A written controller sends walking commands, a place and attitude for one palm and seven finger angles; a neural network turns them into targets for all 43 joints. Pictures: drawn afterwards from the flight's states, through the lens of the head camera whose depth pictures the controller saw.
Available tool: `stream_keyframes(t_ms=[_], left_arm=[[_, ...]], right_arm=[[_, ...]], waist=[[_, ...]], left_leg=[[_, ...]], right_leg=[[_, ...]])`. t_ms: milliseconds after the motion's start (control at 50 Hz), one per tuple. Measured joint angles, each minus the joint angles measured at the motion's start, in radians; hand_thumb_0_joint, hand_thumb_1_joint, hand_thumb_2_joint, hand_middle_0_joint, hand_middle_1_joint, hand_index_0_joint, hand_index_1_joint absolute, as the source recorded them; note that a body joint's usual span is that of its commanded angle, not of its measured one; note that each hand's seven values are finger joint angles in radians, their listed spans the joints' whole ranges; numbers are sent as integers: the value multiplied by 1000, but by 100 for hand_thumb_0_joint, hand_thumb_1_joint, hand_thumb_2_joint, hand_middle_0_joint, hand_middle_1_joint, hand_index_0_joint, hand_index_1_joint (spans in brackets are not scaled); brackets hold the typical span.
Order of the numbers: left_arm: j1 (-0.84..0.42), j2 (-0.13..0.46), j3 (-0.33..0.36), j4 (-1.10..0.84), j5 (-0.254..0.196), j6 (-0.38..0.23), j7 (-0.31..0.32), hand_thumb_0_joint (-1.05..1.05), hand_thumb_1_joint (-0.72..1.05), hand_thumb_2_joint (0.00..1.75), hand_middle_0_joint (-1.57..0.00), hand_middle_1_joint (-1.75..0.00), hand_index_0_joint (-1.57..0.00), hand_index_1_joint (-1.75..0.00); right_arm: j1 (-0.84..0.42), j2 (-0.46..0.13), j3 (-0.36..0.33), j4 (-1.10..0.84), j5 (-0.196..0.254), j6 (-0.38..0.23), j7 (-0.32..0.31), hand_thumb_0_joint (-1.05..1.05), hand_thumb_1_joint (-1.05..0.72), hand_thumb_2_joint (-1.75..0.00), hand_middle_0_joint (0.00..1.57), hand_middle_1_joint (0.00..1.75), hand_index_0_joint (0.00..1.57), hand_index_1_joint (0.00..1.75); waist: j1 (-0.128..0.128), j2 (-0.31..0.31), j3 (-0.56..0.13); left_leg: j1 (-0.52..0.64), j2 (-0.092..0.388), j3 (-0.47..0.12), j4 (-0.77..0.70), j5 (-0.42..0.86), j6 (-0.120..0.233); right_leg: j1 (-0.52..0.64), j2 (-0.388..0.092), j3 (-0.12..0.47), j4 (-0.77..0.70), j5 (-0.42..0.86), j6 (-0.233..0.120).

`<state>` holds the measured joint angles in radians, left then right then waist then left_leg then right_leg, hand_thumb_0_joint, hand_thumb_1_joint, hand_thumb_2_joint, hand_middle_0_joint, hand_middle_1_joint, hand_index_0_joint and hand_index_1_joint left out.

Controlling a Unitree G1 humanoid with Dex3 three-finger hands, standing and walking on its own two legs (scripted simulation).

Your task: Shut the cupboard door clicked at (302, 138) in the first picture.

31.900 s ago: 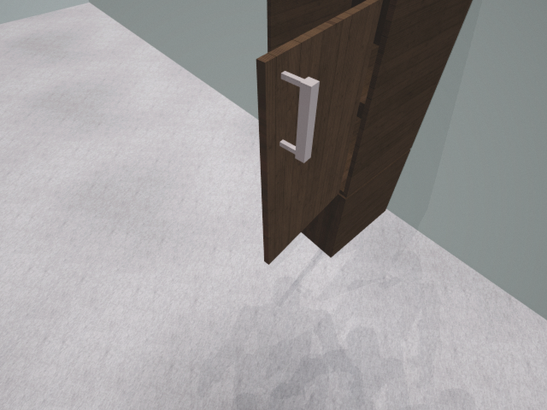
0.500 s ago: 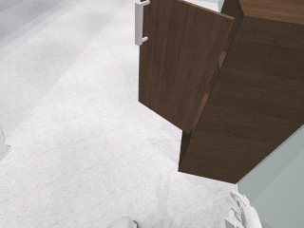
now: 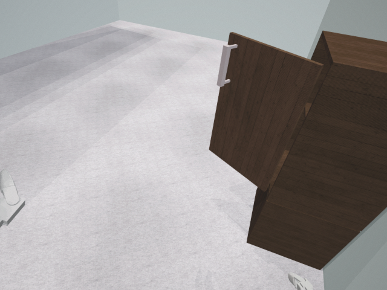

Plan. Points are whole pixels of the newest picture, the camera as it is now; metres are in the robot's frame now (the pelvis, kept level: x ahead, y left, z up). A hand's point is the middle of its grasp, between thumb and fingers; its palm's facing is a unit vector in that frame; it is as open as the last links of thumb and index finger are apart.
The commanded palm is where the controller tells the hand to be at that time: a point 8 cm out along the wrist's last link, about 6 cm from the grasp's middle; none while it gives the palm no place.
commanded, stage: stop stepping back and stand still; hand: left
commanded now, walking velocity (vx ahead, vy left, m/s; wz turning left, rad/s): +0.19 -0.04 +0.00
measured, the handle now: (227, 65) +0.90 +0.02 +0.14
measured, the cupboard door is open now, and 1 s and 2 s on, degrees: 62 62 62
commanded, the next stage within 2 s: let the arm hang, fingers relaxed in 0.82 s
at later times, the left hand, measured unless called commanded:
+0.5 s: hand (38, 193) +0.19 +0.30 +0.16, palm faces +0.32 -0.80 -0.51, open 7.4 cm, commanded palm +0.13 +0.32 +0.18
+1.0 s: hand (57, 235) +0.17 +0.28 +0.06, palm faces +0.19 -0.86 -0.47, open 7.4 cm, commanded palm none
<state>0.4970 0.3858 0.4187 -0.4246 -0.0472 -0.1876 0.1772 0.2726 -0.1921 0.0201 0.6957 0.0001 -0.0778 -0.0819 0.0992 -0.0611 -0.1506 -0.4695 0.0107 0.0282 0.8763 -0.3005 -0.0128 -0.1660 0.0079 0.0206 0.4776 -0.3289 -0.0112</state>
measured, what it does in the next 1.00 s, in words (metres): steps on the spot: left foot, then right foot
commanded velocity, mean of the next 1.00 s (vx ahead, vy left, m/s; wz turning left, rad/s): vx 0.04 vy -0.07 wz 0.00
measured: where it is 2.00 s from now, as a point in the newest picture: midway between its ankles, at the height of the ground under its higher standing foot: outside the picture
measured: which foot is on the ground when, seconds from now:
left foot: up 0.00-0.04, down 0.06-1.00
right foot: down 0.00-0.12, up 0.14-0.50, down 0.52-1.00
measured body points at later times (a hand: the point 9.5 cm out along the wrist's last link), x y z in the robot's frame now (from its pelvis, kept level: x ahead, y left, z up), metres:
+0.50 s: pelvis -0.04 +0.04 +0.01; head -0.04 +0.06 +0.45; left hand +0.17 +0.34 +0.18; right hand +0.05 -0.20 -0.09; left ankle -0.03 +0.13 -0.74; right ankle -0.06 -0.07 -0.73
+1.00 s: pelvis -0.06 +0.04 +0.00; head -0.06 +0.02 +0.45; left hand +0.16 +0.33 +0.09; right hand +0.09 -0.23 -0.10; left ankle -0.03 +0.14 -0.74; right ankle -0.07 -0.07 -0.74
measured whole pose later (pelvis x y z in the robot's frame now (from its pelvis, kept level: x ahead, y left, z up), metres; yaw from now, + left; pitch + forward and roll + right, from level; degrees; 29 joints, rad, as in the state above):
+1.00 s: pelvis -0.06 +0.04 +0.00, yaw -4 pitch +1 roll -1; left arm 0.38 0.38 0.23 -0.04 0.00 -0.09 0.06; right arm 0.17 -0.30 0.00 0.70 0.00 -0.06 0.00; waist 0.02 0.06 -0.05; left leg -0.33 0.04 0.09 0.57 -0.26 0.02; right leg -0.27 -0.01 -0.10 0.53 -0.28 -0.01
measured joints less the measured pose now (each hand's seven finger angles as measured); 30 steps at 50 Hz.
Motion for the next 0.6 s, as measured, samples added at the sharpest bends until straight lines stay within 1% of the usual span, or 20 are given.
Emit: stream_keyframes(t_ms=[20, 60, 80, 100, 120, 160, 200, 240, 300, 360, 440, 480, 500, 520, 560, 600], left_arm=[[-51, -19, -17, 42, 6, 11, 9, 1, 89, 90, -21, -30, -21, -30], [-142, -54, -56, 91, 17, 36, 21, 1, 89, 90, -20, -30, -21, -30], [-172, -62, -69, 95, 19, 45, 23, 1, 89, 90, -20, -30, -21, -30], [-184, -62, -73, 86, 19, 53, 25, 1, 89, 90, -20, -30, -21, -30], [-173, -57, -69, 62, 16, 57, 25, 1, 90, 90, -20, -30, -21, -30], [-104, -24, -48, -10, 7, 54, 16, 2, 90, 90, -20, -30, -20, -30], [-32, 27, -30, -85, 1, 41, -3, 2, 90, 90, -20, -30, -20, -30], [24, 79, -12, -153, -2, 22, -18, 2, 89, 90, -20, -30, -21, -30], [86, 131, 29, -203, -4, -11, -30, 2, 89, 90, -20, -30, -21, -30], [122, 139, 56, -171, -9, -16, -35, 1, 89, 90, -21, -30, -21, -30], [127, 116, 53, -75, -10, 21, -34, 1, 89, 90, -21, -30, -21, -30], [121, 103, 45, -48, -7, 42, -28, 1, 89, 90, -21, -30, -21, -30], [118, 99, 41, -46, -3, 50, -25, 1, 89, 90, -21, -30, -21, -30], [111, 92, 37, -47, 2, 54, -23, 1, 89, 90, -20, -30, -21, -30], [76, 48, 6, -46, 7, 55, -20, 1, 89, 90, -20, -30, -21, -30], [56, 23, -19, -65, 6, 47, -15, 2, 89, 90, -21, -30, -21, -30]], right_arm=[[1, -11, -3, -3, -1, -10, -6, 1, -90, -90, 20, 30, 21, 30], [-4, -41, -10, -12, -2, -29, -15, 1, -90, -90, 20, 30, 21, 30], [-21, -44, -16, -10, -2, -35, -18, 1, -90, -90, 20, 30, 21, 30], [-46, -38, -16, -11, -1, -33, -19, 1, -90, -90, 20, 30, 21, 30], [-68, -30, -12, -26, 2, -31, -15, 1, -90, -90, 20, 30, 21, 30], [-94, 0, -4, -62, -4, -43, -3, 1, -90, -90, 20, 30, 21, 30], [-85, 35, 2, -89, -9, -58, 15, 1, -90, -90, 20, 30, 21, 30], [-56, 59, 13, -104, -7, -58, 30, 1, -90, -90, 20, 30, 21, 30], [-16, 69, 27, -105, -5, -30, 40, 1, -90, -90, 20, 30, 21, 30], [12, 59, 26, -96, -4, 8, 36, 1, -90, -90, 20, 30, 21, 30], [33, 35, 18, -70, 1, 36, 23, 1, -90, -90, 20, 30, 21, 30], [39, 29, 17, -58, 4, 38, 20, 1, -90, -90, 20, 30, 21, 30], [41, 28, 16, -55, 4, 36, 19, 1, -90, -90, 20, 30, 21, 30], [39, 26, 15, -52, 2, 32, 19, 1, -90, -90, 20, 30, 21, 30], [17, 9, 6, -35, 0, 28, 19, 1, -90, -90, 20, 30, 21, 30], [1, -2, -4, -30, 3, 21, 20, 1, -90, -90, 20, 30, 21, 30]], waist=[[-7, 7, -1], [-30, 33, 7], [-46, 26, 22], [-56, 6, 49], [-67, -5, 77], [-102, -14, 113], [-135, -17, 126], [-154, -16, 128], [-158, -6, 121], [-153, 23, 114], [-146, 54, 115], [-140, 46, 118], [-137, 33, 118], [-134, 21, 118], [-133, 47, 136], [-138, 59, 143]], left_leg=[[61, 11, -7, -81, -9, 10], [181, 36, -17, -254, -33, 30], [201, 25, -14, -298, -86, 34], [202, 8, 2, -299, -77, 37], [206, 3, 23, -295, -50, 41], [227, 12, 61, -309, -12, 45], [253, 27, 76, -351, 10, 46], [272, 44, 77, -394, 34, 45], [284, 68, 87, -437, 58, 42], [284, 80, 102, -458, 70, 42], [268, 76, 111, -451, 69, 42], [252, 64, 117, -425, 56, 39], [238, 53, 121, -404, 46, 37], [221, 44, 124, -376, 33, 34], [199, 61, 111, -333, 15, 24], [189, 65, 99, -315, 11, 18]], right_leg=[[-4, -5, -7, 1, 4, 11], [-27, -8, -32, 30, -5, 34], [-47, -22, -34, 61, -16, 45], [-64, -38, -13, 91, -14, 40], [-83, -43, 2, 127, 5, 29], [-134, -35, 0, 240, -44, 20], [-179, -10, -22, 333, -84, 17], [-201, 12, -60, 349, -58, 17], [-214, 29, -111, 307, -8, 20], [-203, 31, -135, 248, 15, 21], [-134, 19, -130, 128, 49, 25], [-75, 8, -121, 34, 72, 26], [-44, -1, -110, -8, 90, 23], [-23, -8, -98, -38, 78, 15], [-30, 8, -108, -22, 45, -7], [-42, 10, -118, 8, 35, -20]])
